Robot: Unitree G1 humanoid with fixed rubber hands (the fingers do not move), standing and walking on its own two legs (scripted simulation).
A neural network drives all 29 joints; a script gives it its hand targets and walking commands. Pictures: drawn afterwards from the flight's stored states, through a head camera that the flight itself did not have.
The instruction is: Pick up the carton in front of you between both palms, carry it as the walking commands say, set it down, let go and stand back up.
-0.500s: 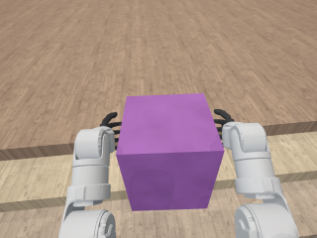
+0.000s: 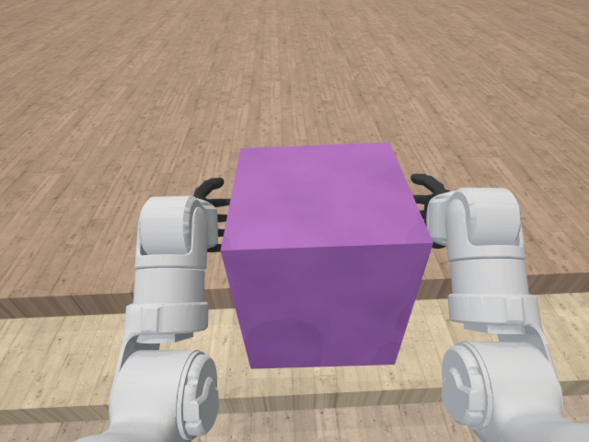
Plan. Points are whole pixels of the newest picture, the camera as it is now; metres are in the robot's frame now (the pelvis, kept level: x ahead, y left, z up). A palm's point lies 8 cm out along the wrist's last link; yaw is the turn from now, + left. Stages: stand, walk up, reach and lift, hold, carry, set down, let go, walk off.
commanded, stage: carry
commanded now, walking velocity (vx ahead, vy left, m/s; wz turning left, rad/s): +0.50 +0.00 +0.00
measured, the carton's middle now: (318, 257) +0.37 +0.00 +0.10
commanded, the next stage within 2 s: none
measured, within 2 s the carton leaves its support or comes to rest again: neither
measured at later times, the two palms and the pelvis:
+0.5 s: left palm (202, 55) +0.71 +0.21 +0.27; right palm (369, 65) +0.66 -0.09 +0.26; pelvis +0.29 +0.12 +0.11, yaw -1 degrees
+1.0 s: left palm out of the picture +1.00 +0.34 +0.43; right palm out of the picture +1.05 +0.05 +0.42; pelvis +0.63 +0.14 +0.23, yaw +1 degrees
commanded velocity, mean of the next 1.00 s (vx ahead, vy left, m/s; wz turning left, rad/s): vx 0.50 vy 0.00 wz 0.00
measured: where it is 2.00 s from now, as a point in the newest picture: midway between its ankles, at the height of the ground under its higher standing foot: (258, 187)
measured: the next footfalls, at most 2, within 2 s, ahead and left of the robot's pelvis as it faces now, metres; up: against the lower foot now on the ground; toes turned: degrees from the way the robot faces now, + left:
left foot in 0.20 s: +0.31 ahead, +0.17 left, +0.11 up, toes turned +2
right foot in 0.64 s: +0.60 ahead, +0.03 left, +0.22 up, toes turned -4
